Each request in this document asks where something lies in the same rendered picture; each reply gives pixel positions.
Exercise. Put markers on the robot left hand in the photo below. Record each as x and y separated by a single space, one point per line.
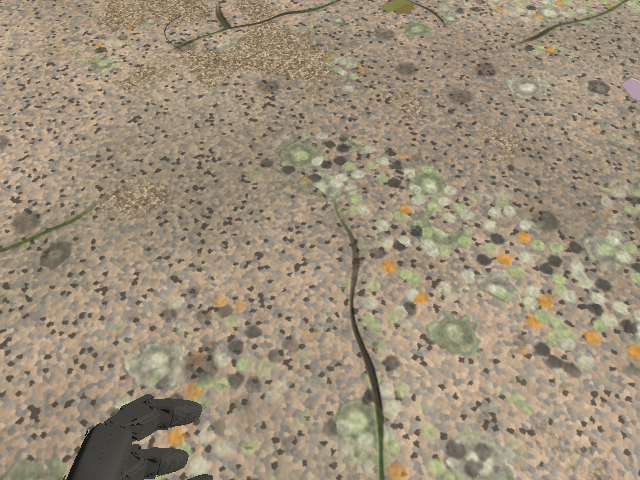
107 452

